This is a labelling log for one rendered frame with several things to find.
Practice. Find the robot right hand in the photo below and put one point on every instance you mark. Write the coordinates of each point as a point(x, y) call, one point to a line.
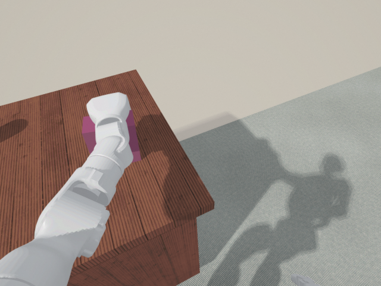
point(300, 280)

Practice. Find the robot left hand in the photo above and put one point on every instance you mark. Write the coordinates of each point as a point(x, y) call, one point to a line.
point(115, 103)

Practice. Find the robot left forearm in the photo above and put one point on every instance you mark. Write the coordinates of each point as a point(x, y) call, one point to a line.
point(97, 178)

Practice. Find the sponge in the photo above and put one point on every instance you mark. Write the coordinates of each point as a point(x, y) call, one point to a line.
point(88, 132)

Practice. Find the table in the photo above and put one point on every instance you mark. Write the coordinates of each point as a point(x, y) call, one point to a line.
point(151, 234)

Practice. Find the robot left upper arm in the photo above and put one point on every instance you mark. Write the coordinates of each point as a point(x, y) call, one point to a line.
point(74, 227)

